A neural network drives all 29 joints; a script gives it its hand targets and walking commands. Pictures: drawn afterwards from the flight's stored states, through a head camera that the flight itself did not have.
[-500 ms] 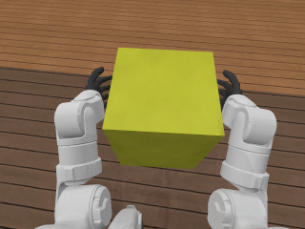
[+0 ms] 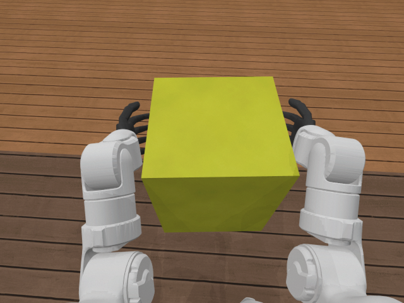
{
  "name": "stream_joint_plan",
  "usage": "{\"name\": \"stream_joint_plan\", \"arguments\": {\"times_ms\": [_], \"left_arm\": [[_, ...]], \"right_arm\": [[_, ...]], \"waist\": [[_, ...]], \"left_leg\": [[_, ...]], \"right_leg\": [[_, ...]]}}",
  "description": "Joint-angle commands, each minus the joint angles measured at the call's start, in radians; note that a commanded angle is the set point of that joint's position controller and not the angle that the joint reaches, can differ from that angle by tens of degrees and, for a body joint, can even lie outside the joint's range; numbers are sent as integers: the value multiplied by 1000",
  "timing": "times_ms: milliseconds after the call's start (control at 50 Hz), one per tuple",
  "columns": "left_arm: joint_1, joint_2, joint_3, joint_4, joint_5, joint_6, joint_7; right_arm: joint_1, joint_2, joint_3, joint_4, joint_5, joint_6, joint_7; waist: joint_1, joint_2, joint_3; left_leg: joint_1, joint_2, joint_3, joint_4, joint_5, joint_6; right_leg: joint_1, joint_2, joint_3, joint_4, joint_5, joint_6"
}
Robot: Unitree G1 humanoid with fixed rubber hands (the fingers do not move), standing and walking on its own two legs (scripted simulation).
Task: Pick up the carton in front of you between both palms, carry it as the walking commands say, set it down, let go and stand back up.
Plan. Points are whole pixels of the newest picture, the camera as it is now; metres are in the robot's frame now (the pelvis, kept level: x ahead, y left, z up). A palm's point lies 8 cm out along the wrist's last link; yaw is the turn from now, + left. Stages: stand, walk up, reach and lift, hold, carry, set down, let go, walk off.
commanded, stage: carry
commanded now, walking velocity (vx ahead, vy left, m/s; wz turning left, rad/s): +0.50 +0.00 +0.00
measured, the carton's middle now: (213, 162) +0.37 +0.01 +0.09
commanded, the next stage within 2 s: none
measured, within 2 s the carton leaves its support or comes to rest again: neither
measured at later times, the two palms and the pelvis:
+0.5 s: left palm (167, 26) +0.68 +0.13 +0.21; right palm (294, 38) +0.64 -0.16 +0.21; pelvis +0.31 +0.03 +0.07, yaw -1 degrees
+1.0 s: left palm out of the picture +0.97 +0.19 +0.28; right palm out of the picture +1.00 -0.11 +0.28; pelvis +0.63 +0.00 +0.11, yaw +0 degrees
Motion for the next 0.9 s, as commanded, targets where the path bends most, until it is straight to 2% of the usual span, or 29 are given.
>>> {"name": "stream_joint_plan", "arguments": {"times_ms": [0, 60, 100, 180, 200, 220, 240, 260, 280, 300, 320, 340, 360, 380, 420, 480, 540, 580, 600, 620, 640, 660, 680, 700, 740, 760, 800, 840, 880], "left_arm": [[-865, -970, -751, -182, -493, -17, -136], [-866, -962, -751, -177, -535, -36, -147], [-825, -927, -730, -146, -529, -35, -146], [-735, -857, -686, -60, -484, -13, -132], [-710, -851, -675, -39, -467, -7, -129], [-696, -847, -662, -24, -449, 0, -125], [-687, -833, -643, -10, -426, 9, -119], [-684, -828, -623, -8, -407, 16, -114], [-689, -821, -596, -9, -386, 21, -110], [-697, -839, -574, -16, -368, 16, -106], [-670, -836, -534, -1, -338, 14, -103], [-650, -828, -511, 13, -295, 7, -96], [-647, -834, -506, -3, -272, 0, -90], [-640, -831, -505, -10, -251, -6, -83], [-621, -816, -510, -25, -220, -19, -72], [-578, -765, -534, -29, -186, -24, -63], [-567, -729, -547, -41, -181, -16, -61], [-567, -716, -547, -35, -196, -6, -66], [-567, -716, -549, -12, -209, 1, -70], [-539, -713, -546, 25, -224, 6, -73], [-539, -697, -546, 30, -237, 8, -73], [-557, -739, -568, 18, -268, 10, -77], [-622, -797, -607, -36, -313, 11, -88], [-672, -835, -633, -74, -358, 9, -102], [-828, -931, -716, -152, -458, -5, -127], [-883, -965, -749, -180, -504, -15, -136], [-896, -966, -751, -182, -538, -27, -145], [-859, -938, -731, -152, -536, -30, -145], [-814, -899, -705, -116, -519, -25, -139]], "right_arm": [[-597, 893, 537, -55, 138, -1, 108], [-586, 854, 540, -62, 90, -16, 89], [-570, 819, 549, -64, 70, -17, 79], [-532, 773, 558, -26, 72, 9, 78], [-529, 774, 560, -21, 81, 17, 83], [-513, 779, 560, -3, 92, 23, 89], [-500, 789, 557, 17, 109, 28, 96], [-505, 779, 565, 20, 127, 30, 100], [-538, 809, 584, 20, 150, 26, 104], [-595, 877, 625, -32, 194, 23, 114], [-644, 923, 662, -66, 238, 21, 125], [-727, 973, 703, -114, 299, 13, 139], [-795, 1019, 739, -150, 352, -1, 150], [-838, 1051, 764, -168, 390, -13, 158], [-851, 1052, 779, -197, 423, -32, 166], [-765, 1005, 756, -159, 411, -34, 163], [-728, 966, 739, -134, 394, -27, 160], [-718, 933, 726, -120, 374, -17, 155], [-698, 914, 715, -105, 356, -9, 149], [-696, 880, 693, -91, 330, 0, 141], [-668, 863, 665, -76, 300, 12, 134], [-650, 850, 629, -53, 268, 18, 126], [-639, 861, 606, -45, 249, 16, 120], [-632, 876, 585, -33, 229, 14, 117], [-599, 886, 538, -36, 159, 5, 108], [-588, 881, 521, -41, 127, -1, 101], [-594, 866, 527, -48, 99, -7, 91], [-592, 832, 541, -54, 79, -10, 81], [-578, 796, 549, -43, 72, -4, 74]], "waist": [[10, -26, -457], [20, -110, -423], [32, -121, -404], [15, -179, -357], [-23, -200, -375], [-93, -170, -427], [-166, -81, -502], [-183, 181, -558], [-157, 361, -537], [-147, 180, -516], [-152, 58, -476], [-138, -17, -452], [-124, -36, -448], [-108, -31, -441], [-116, 27, -424], [-134, 67, -400], [-117, 111, -368], [-48, 153, -404], [7, 94, -449], [72, -28, -533], [69, -319, -615], [53, -386, -587], [48, -226, -527], [47, -107, -485], [15, -14, -462], [7, -38, -456], [17, -94, -425], [27, -113, -402], [30, -135, -382]], "left_leg": [[-453, 6, -44, 257, 79, 40], [-486, 0, 19, 122, 85, 36], [-479, 11, 38, -34, 95, 32], [-179, -52, 161, -402, 197, 45], [-46, -90, 211, -445, 215, 49], [163, -139, 259, -501, 240, 60], [424, -84, 184, -533, 185, 89], [613, 171, -304, -660, -22, 190], [681, 307, -725, -813, 101, 297], [653, 272, -645, -749, 264, 306], [580, 264, -556, -705, 411, 291], [531, 265, -453, -683, 448, 260], [482, 251, -407, -697, 402, 237], [461, 236, -353, -722, 340, 204], [464, 228, -300, -758, 326, 201], [459, 216, -203, -787, 383, 207], [354, 178, -56, -796, 472, 169], [250, 183, 14, -700, 641, 139], [174, 154, 97, -527, 771, 101], [-10, 94, 140, -271, 711, 47], [-237, -25, 119, 19, 363, -9], [-471, -133, 44, 226, 10, -3], [-491, -63, -37, 338, 11, 19], [-506, -36, -47, 375, 21, 30], [-475, 8, -56, 293, 70, 39], [-460, 6, -31, 237, 71, 37], [-479, 2, 13, 152, 82, 33], [-494, 14, 35, 28, 98, 29], [-395, 13, 60, -176, 115, 29]], "right_leg": [[667, -292, 524, -326, 231, -153], [665, -288, 456, -380, 198, -158], [672, -281, 386, -400, 219, -164], [502, -233, 197, -420, 320, -111], [460, -241, 165, -357, 433, -97], [396, -213, 93, -197, 577, -60], [259, -172, 18, 66, 614, -7], [11, -68, 29, 346, 310, 55], [-238, 68, 89, 581, -136, 80], [-264, -3, 203, 684, -108, 40], [-300, -12, 203, 741, -101, 34], [-324, -36, 210, 731, -91, 32], [-303, -66, 211, 689, -72, 30], [-290, -76, 196, 635, -75, 24], [-299, -72, 158, 542, -53, 20], [-258, -78, 126, 313, -7, 23], [-61, -31, 38, 41, 68, 27], [201, 36, -67, -36, 83, 17], [402, 71, -107, -106, 102, 4], [696, 18, 30, -139, 48, -34], [870, -271, 584, -269, -99, -150], [949, -352, 886, -405, 71, -262], [863, -344, 812, -342, 238, -257], [771, -319, 709, -308, 361, -228], [672, -304, 564, -307, 253, -176], [645, -293, 511, -330, 177, -149], [626, -286, 469, -372, 134, -152], [641, -283, 414, -396, 151, -163], [583, -257, 311, -411, 192, -144]]}}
